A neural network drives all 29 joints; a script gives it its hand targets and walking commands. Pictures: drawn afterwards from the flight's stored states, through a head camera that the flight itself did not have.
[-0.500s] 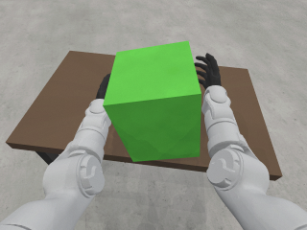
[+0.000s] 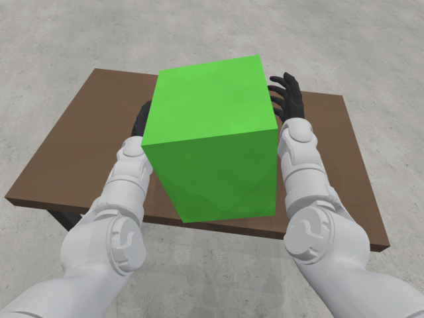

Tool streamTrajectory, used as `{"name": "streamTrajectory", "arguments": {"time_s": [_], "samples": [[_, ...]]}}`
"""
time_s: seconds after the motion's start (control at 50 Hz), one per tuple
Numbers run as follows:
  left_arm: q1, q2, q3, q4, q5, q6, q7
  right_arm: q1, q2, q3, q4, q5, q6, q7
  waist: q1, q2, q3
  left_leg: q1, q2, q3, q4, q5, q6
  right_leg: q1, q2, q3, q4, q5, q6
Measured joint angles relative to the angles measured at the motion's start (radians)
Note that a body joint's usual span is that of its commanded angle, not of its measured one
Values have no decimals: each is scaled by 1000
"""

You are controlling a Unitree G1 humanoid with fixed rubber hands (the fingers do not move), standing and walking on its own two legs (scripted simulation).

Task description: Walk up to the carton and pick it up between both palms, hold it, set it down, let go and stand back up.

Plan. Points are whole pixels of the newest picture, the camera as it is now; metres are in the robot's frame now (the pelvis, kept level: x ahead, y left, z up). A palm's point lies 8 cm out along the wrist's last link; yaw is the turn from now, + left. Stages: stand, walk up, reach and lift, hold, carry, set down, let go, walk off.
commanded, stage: reach and lift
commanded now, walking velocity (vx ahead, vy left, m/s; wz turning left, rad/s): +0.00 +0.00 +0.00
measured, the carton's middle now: (218, 144) +0.43 +0.00 +0.07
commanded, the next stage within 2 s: none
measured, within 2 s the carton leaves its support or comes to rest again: neither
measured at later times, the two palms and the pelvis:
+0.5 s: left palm (141, 139) +0.41 +0.16 +0.09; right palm (290, 117) +0.44 -0.13 +0.14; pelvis +0.00 +0.00 +0.00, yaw +0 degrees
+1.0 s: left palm (136, 139) +0.39 +0.16 +0.12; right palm (298, 119) +0.41 -0.13 +0.17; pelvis -0.02 +0.00 +0.00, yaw +0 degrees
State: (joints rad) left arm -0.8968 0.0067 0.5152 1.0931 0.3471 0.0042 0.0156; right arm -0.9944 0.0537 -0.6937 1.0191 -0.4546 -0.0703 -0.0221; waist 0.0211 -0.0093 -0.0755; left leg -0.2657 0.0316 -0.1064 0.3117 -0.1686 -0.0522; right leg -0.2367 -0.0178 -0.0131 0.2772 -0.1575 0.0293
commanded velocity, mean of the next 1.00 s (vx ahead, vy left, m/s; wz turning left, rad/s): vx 0.00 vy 0.00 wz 0.00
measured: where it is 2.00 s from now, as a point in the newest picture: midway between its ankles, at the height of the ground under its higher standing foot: outside the picture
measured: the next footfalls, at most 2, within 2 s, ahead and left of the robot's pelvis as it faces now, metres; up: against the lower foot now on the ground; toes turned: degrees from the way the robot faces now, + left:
none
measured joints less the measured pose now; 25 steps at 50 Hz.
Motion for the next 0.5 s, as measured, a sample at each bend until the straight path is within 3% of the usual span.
{"name": "streamTrajectory", "arguments": {"time_s": [0.5], "samples": [[29, -13, 0, -51, 0, 15, 1, 15, 5, 42, -14, 1, -2, -13, -1, 0, 0, 4, 0, 0, 0, 0, 0, 4, 0, 0, 0, 0, 0]]}}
